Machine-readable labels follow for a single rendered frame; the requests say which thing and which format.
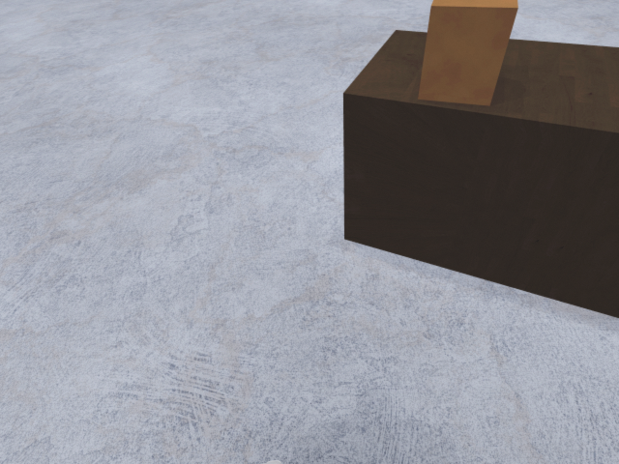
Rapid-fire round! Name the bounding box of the carton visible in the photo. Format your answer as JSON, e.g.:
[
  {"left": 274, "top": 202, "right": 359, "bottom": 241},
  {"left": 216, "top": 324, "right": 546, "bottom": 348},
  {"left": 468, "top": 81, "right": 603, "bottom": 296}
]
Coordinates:
[{"left": 418, "top": 0, "right": 518, "bottom": 106}]

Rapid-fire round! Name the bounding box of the pedestal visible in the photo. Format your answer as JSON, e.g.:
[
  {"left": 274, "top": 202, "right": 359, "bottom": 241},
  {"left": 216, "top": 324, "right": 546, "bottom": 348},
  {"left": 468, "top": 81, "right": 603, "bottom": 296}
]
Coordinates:
[{"left": 343, "top": 30, "right": 619, "bottom": 318}]

